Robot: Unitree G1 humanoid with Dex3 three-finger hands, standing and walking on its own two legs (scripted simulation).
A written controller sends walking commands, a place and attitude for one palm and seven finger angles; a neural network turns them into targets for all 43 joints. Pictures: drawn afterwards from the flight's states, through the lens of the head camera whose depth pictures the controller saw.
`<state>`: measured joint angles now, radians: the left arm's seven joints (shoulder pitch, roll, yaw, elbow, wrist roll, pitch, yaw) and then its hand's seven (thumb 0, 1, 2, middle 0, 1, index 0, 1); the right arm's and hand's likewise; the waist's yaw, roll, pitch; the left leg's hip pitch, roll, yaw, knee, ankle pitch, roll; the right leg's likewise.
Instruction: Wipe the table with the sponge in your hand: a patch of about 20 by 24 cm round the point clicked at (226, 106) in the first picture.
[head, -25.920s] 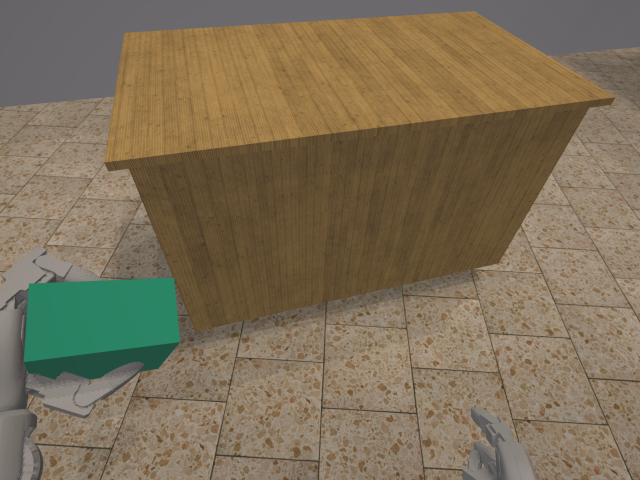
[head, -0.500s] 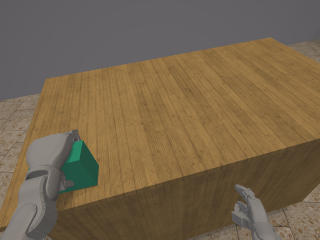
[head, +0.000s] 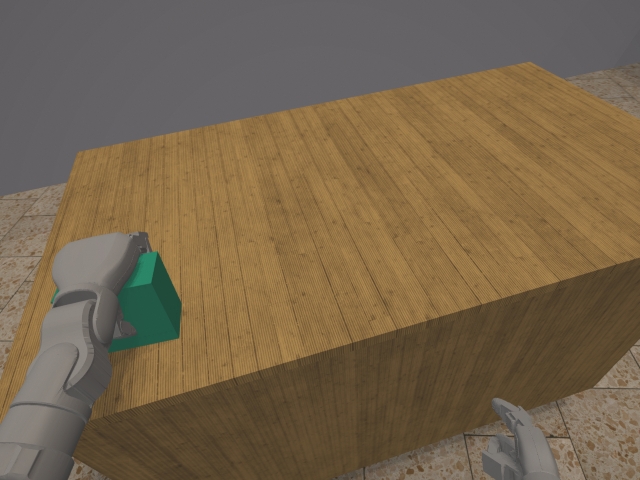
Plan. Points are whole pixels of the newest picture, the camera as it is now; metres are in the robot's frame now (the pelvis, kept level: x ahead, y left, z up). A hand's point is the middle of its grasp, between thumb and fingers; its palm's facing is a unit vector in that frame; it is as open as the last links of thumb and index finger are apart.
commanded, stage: wipe forward along the first lane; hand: left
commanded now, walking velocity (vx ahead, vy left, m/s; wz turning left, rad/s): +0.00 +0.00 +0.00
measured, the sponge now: (129, 312) +0.28 +0.31 +0.06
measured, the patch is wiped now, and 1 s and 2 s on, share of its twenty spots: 0.20 0.50 0.65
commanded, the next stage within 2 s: slide across to the middle lane in 1.02 s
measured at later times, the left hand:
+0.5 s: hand (123, 259) +0.34 +0.33 +0.10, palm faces -0.09 +0.01 -1.00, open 10.2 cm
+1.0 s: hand (124, 235) +0.39 +0.36 +0.10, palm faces -0.12 +0.02 -0.99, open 10.2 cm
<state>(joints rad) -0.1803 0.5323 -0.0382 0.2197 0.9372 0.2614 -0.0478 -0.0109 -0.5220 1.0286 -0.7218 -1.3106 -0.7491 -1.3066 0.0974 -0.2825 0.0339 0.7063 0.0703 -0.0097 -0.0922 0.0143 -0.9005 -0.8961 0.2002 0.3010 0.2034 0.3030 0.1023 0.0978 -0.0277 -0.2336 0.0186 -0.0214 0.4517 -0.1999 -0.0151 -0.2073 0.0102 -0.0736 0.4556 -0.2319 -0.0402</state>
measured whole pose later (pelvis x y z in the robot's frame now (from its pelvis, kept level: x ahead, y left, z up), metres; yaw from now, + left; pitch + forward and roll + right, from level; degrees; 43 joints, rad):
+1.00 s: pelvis +0.00 +0.02 +0.00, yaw -1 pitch +6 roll -1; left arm -0.61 0.64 0.03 0.85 1.01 0.06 0.01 0.00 -0.55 1.05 -0.74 -1.30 -0.76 -1.31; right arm 0.24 -0.30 0.00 0.73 0.09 0.05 -0.07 0.01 -0.90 -0.90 0.20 0.30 0.20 0.30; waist 0.01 0.07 -0.08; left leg -0.41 0.02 0.00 0.52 -0.22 0.01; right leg -0.38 0.01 -0.05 0.49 -0.23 -0.02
